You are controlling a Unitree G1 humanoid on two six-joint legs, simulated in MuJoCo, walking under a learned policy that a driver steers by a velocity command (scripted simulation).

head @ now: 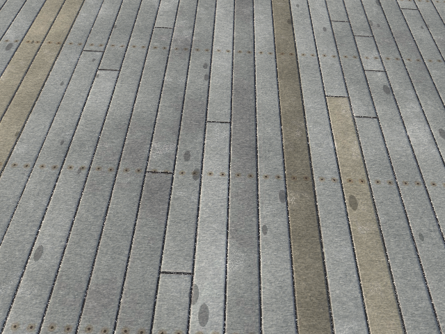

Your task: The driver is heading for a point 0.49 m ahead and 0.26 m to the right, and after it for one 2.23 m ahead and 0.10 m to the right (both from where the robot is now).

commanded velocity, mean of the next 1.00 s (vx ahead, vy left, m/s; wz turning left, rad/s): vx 0.39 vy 0.00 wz -0.40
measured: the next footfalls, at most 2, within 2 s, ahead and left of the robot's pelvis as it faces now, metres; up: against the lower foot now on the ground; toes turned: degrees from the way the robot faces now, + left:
right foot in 0.34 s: +0.34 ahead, -0.15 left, +0.00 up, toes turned -14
left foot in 0.78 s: +0.67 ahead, -0.07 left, +0.00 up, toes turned -30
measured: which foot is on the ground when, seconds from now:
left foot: down 0.00-0.32, up 0.34-0.76, down 0.78-1.00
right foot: up 0.00-0.32, down 0.34-0.80, up 0.82-1.00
